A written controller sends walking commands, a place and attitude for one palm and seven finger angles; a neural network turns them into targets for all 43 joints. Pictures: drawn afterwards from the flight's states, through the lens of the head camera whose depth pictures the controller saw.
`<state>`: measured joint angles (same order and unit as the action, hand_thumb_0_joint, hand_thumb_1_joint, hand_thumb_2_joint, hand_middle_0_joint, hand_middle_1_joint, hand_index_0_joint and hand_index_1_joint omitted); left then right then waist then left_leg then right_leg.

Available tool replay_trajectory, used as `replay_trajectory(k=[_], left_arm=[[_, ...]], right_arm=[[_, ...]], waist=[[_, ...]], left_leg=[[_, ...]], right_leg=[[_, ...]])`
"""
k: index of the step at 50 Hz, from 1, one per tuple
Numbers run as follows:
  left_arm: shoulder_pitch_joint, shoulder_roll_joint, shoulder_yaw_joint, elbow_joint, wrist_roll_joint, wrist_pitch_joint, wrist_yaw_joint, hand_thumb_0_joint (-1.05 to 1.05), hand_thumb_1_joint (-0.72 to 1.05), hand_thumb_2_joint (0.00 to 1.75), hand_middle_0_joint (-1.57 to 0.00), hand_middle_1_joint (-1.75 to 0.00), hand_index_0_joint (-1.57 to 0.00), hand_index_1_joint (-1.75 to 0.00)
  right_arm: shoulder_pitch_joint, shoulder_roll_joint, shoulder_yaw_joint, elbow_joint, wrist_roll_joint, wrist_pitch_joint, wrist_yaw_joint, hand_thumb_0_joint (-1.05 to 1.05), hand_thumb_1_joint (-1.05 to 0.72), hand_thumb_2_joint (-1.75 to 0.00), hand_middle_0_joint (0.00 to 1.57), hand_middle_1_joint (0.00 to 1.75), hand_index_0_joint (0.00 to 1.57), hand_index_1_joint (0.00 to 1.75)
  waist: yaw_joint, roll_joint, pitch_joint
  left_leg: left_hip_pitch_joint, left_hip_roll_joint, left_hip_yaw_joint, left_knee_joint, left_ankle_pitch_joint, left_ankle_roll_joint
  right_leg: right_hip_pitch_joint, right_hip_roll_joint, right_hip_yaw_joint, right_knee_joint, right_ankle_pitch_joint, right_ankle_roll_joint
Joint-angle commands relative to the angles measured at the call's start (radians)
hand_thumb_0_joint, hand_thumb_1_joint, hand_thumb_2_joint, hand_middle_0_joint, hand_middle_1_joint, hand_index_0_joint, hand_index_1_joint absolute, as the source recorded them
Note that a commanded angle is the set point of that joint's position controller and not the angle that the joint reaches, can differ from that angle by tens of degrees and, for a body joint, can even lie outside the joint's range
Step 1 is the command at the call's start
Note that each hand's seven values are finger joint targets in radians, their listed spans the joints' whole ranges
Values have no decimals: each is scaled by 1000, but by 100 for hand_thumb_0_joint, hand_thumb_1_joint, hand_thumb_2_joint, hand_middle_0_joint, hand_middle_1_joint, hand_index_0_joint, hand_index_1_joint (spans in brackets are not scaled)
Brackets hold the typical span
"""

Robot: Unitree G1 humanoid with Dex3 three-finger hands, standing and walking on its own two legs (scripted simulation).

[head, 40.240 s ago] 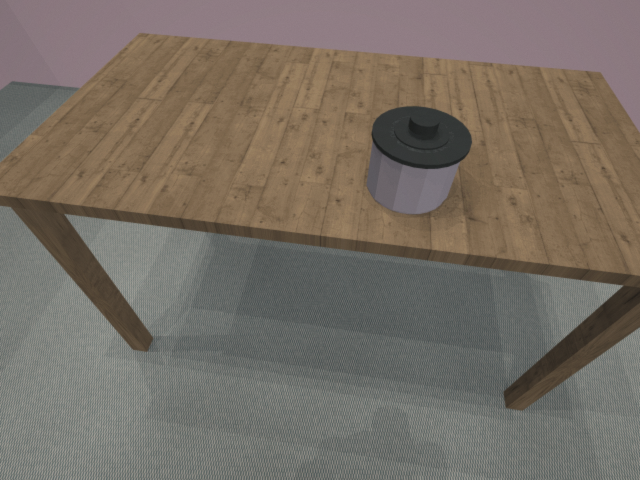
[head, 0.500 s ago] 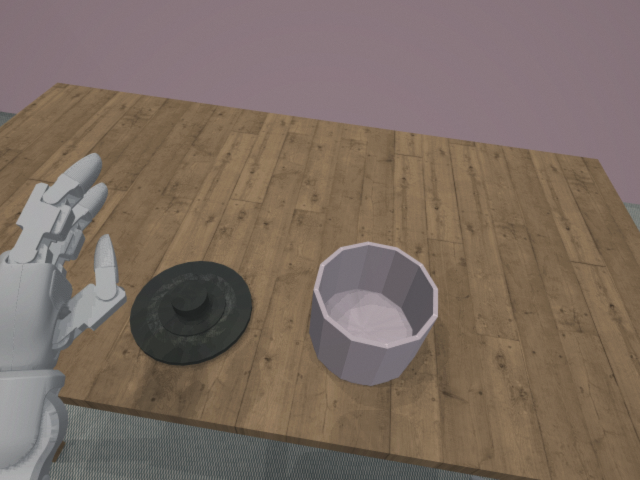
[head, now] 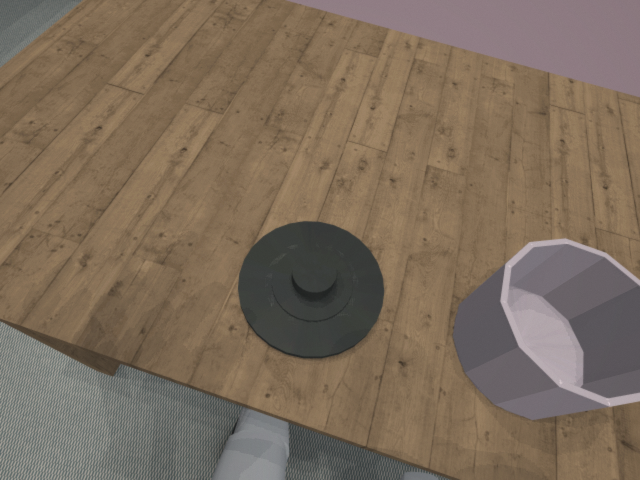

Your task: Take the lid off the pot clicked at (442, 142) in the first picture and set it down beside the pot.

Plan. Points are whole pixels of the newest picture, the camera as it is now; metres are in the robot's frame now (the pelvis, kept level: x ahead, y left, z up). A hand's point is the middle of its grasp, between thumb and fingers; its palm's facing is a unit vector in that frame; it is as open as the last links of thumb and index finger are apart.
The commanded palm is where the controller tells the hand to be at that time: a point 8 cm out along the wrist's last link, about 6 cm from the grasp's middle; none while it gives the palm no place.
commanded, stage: stand still and regain balance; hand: left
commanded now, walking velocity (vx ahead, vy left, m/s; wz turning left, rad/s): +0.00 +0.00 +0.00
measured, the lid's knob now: (313, 275) +0.31 +0.07 +0.07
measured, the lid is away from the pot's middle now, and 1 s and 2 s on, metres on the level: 0.25 0.25 0.25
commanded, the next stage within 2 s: draw the hand back to the body in 1.44 s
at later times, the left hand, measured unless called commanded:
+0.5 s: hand out of the picture +0.18 +0.35 +0.24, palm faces +0.39 -0.81 -0.43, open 7.4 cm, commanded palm +0.13 +0.34 +0.25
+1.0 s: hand out of the picture +0.12 +0.41 +0.23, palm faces +0.33 -0.88 -0.33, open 7.4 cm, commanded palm +0.05 +0.44 +0.25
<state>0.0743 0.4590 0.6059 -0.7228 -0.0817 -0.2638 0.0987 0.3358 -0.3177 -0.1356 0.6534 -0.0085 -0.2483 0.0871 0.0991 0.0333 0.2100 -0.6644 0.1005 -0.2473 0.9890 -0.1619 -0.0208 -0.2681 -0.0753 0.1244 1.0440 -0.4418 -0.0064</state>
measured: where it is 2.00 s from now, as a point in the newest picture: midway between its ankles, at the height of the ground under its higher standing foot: outside the picture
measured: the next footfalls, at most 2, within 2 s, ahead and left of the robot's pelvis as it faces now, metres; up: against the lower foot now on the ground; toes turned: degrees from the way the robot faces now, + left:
right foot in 0.22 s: +0.04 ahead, -0.08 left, +0.00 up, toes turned -8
left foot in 0.54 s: -0.02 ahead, +0.24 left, +0.00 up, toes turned -3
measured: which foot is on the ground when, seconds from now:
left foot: down 0.00-0.22, up 0.24-0.52, down 0.54-1.00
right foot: up 0.00-0.20, down 0.22-0.56, up 0.58-0.70, down 0.72-0.86, up 0.88-1.00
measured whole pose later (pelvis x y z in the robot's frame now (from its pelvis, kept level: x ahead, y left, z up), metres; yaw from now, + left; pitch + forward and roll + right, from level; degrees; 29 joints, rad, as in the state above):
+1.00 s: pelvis -0.12 +0.19 +0.06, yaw -4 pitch -2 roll -2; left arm 0.38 0.33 0.38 -0.45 -0.05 -0.21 0.09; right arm 0.22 -0.14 0.02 0.61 0.01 -0.14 0.02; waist 0.01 0.00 0.05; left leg -0.29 -0.04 0.04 0.51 -0.19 0.08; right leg -0.36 -0.01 -0.01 0.82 -0.42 0.01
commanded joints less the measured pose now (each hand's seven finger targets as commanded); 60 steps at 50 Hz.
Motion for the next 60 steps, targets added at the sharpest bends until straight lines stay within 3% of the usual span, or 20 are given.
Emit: replay_trajectory(k=[1,3,8,10,11,13,15,21,23,27,30,34,36,39,41,43,44,47,53,60], left_arm=[[-177,196,-67,-328,75,-121,-52,0,90,90,-20,-30,-20,-30],[-197,410,159,-173,50,-135,-18,0,90,90,-20,-30,-20,-30],[-148,422,280,-188,-13,-166,-18,0,90,90,-20,-30,-20,-30],[10,372,263,-137,-26,-129,-33,0,90,90,-20,-30,-20,-30],[99,383,260,-86,-29,-102,-34,0,90,90,-20,-30,-20,-30],[322,231,179,231,-74,-39,-40,0,90,90,-20,-30,-20,-30],[259,192,165,157,-89,-3,-60,0,90,90,-20,-30,-20,-30],[376,93,-31,108,-43,2,-3,0,90,90,-20,-30,-20,-30],[212,72,-150,-108,-30,-9,10,0,90,90,-20,-30,-20,-30],[56,86,-209,-297,40,-28,44,0,90,90,-20,-30,-20,-30],[89,152,-98,-229,59,-57,75,0,90,90,-20,-30,-20,-30],[168,112,-91,-78,62,-88,47,0,90,90,-20,-30,-20,-30],[201,153,-56,-22,32,-68,24,0,90,90,-20,-30,-20,-30],[143,27,-140,122,-3,9,3,0,90,90,-20,-30,-20,-30],[201,39,-126,174,-2,8,-4,0,90,90,-20,-30,-20,-30],[219,42,-135,149,10,-12,-1,0,90,90,-20,-30,-20,-30],[171,8,-178,107,29,-31,-4,0,90,90,-20,-30,-20,-30],[177,50,-151,-22,39,-45,-3,0,90,90,-20,-30,-20,-30],[296,162,-72,-233,28,-57,22,0,90,90,-20,-30,-20,-30],[364,43,-116,93,8,1,26,0,90,90,-20,-30,-20,-30]], right_arm=[[-198,-89,-44,-237,44,-89,-13,0,-90,-90,20,30,20,30],[-279,-75,-19,-170,5,-69,-30,0,-90,-90,20,30,20,30],[-317,24,49,-228,12,45,-59,0,-90,-90,20,30,20,30],[-203,69,76,-229,27,64,-40,0,-90,-90,20,30,20,30],[-199,93,84,-233,33,78,-33,0,-90,-90,20,30,20,30],[-234,83,107,-200,25,66,-55,0,-90,-90,20,30,20,30],[-299,13,81,-210,36,80,-52,0,-90,-90,20,30,20,30],[-264,12,90,-212,17,75,-96,0,-90,-90,20,30,20,30],[-261,16,89,-209,4,26,-109,0,-90,-90,20,30,20,30],[-234,-60,30,-248,16,-5,-140,0,-90,-90,20,30,20,30],[-305,-12,48,-224,23,21,-127,0,-90,-90,20,30,20,30],[-243,-3,59,-194,45,40,-96,0,-90,-90,20,30,20,30],[-208,-14,50,-203,36,62,-101,0,-90,-90,20,30,20,30],[-218,10,94,-198,29,73,-95,0,-90,-90,20,30,20,30],[-212,-8,88,-167,24,57,-113,0,-90,-90,20,30,20,30],[-238,-42,82,-196,27,51,-113,0,-90,-90,20,30,20,30],[-247,2,92,-211,21,55,-103,0,-90,-90,20,30,20,30],[-258,-2,77,-222,16,48,-81,0,-90,-90,20,30,20,30],[-260,-6,103,-248,21,24,-80,0,-90,-90,20,30,20,30],[-220,-28,77,-216,38,68,-106,0,-90,-90,20,30,20,30]], waist=[[-36,-3,-362],[-43,88,-352],[-55,372,-608],[-76,-74,-542],[-83,-484,-488],[-69,-443,-417],[-74,-302,-255],[-58,-111,-358],[-79,-227,-390],[-54,55,-358],[-71,476,-213],[-54,189,-230],[-92,-253,-218],[-108,-377,-243],[-106,-228,-158],[-86,210,-160],[-88,238,-154],[-88,54,-228],[-70,164,-344],[-92,-30,-289]], left_leg=[[323,274,-297,-530,475,299],[227,273,-445,-537,258,369],[281,168,-2,-345,130,165],[87,48,177,-54,-87,57],[-69,-140,306,322,-233,3],[-193,-135,247,765,-322,-19],[-204,-106,119,795,-226,-14],[241,-115,313,-279,-322,8],[409,-176,420,-589,-171,21],[601,115,91,-632,61,111],[177,157,4,-848,-427,182],[167,20,233,-511,-373,62],[308,-130,266,-62,-315,0],[459,-74,218,-170,-256,7],[516,-70,230,-516,-196,9],[416,105,-40,-796,-270,60],[288,137,-87,-808,-246,131],[297,125,-35,-801,-310,101],[357,20,103,-670,-278,24],[533,-4,118,-599,-68,8]], right_leg=[[-408,97,-97,903,-140,44],[-409,47,-11,863,-105,46],[-139,-18,8,-18,-209,-45],[213,-41,78,-519,185,-61],[290,-221,412,-688,374,-154],[277,-357,346,-734,635,-235],[71,-307,329,-737,406,-197],[166,-136,-5,-580,620,-120],[174,-116,-28,-581,457,-40],[-43,-24,-115,-393,140,23],[-18,28,-172,-39,-52,6],[121,7,-187,-522,78,-14],[-154,-227,270,-861,-207,-143],[-262,-227,89,-830,-219,-136],[-243,-102,-55,-665,-170,-62],[-179,55,-156,-271,-63,22],[-129,91,-149,-133,-38,29],[-70,72,-117,-132,12,25],[187,45,-141,-656,146,-23],[-25,-8,-56,-662,176,-50]])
